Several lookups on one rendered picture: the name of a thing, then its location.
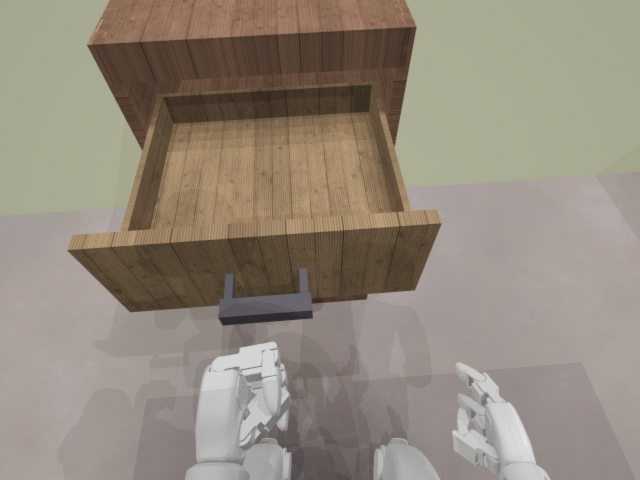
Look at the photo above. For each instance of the cabinet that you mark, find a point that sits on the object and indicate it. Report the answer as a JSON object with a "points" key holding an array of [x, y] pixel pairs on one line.
{"points": [[148, 47]]}

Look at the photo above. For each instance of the right robot thigh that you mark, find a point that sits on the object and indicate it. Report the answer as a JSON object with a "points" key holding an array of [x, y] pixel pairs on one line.
{"points": [[402, 462]]}

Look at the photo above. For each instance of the left robot thigh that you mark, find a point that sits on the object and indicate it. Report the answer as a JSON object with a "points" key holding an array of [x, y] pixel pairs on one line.
{"points": [[268, 462]]}

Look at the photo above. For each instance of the drawer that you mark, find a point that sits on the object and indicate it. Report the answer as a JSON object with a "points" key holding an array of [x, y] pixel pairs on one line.
{"points": [[260, 183]]}

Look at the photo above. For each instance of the robot right hand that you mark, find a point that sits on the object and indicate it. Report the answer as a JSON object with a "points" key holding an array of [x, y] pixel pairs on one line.
{"points": [[500, 438]]}

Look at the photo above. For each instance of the handle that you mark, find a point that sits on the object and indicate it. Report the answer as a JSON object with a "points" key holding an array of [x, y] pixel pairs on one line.
{"points": [[270, 308]]}

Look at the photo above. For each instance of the robot left hand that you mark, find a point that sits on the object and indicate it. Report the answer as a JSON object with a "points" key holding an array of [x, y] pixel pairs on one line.
{"points": [[226, 393]]}

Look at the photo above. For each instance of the robot thigh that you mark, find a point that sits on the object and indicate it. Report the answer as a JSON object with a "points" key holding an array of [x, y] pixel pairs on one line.
{"points": [[402, 462], [268, 462]]}

